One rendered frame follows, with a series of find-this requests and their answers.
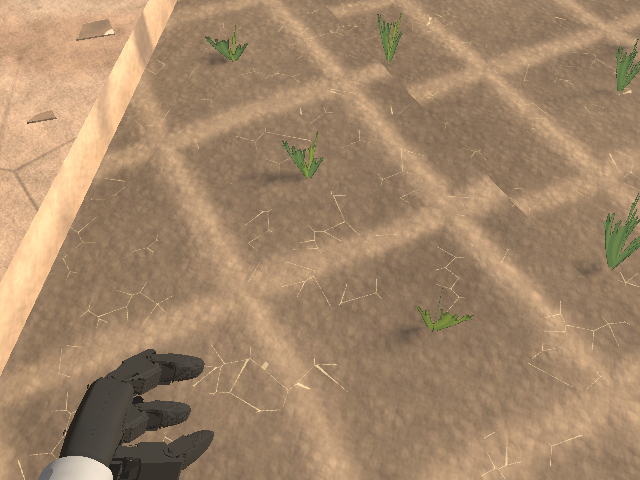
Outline left robot hand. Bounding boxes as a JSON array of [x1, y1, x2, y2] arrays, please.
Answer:
[[59, 349, 214, 480]]

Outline robot left forearm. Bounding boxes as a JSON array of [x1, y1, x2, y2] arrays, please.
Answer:
[[38, 456, 113, 480]]

